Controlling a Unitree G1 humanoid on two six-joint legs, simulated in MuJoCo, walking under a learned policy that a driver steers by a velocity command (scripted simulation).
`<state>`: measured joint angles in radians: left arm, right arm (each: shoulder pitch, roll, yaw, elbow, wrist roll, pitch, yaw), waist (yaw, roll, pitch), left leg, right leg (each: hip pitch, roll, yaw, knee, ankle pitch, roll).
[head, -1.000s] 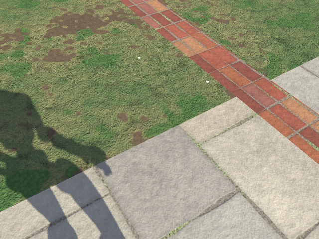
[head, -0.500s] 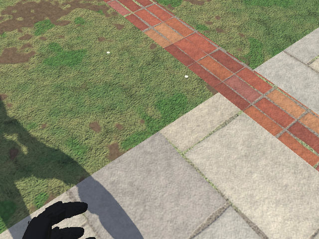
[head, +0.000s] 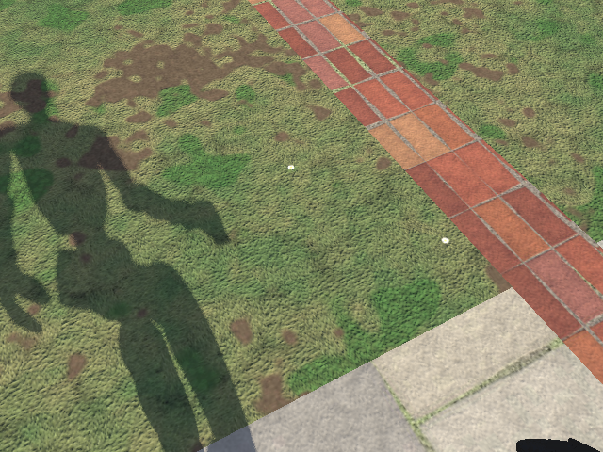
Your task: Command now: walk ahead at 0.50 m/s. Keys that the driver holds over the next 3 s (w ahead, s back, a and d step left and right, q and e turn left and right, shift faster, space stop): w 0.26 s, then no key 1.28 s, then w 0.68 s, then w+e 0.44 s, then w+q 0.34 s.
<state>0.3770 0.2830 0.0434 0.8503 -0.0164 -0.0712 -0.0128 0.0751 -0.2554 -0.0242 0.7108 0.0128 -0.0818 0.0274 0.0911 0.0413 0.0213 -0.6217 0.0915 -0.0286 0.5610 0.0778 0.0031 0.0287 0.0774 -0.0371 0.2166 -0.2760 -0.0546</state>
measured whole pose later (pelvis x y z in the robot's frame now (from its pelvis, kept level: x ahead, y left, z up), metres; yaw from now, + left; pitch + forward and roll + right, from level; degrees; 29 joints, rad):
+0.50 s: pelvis +0.26 +0.03 +0.00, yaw +0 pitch +1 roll +3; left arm 0.08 0.27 0.03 0.75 0.01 -0.06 -0.02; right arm 0.31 -0.27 -0.04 0.86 0.00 -0.07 0.00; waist -0.07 -0.05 0.03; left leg -0.06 -0.06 0.04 0.29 -0.25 0.03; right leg -0.56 -0.06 0.04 0.57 0.03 0.00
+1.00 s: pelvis +0.36 +0.01 -0.01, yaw +0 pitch -1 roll +0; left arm 0.15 0.23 0.03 0.90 0.01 0.00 0.02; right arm 0.26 -0.24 -0.03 0.98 -0.01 -0.01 -0.04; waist 0.00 -0.02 0.02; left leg -0.21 0.03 -0.02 0.53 -0.31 -0.03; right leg -0.31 0.02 -0.02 0.48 -0.16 -0.02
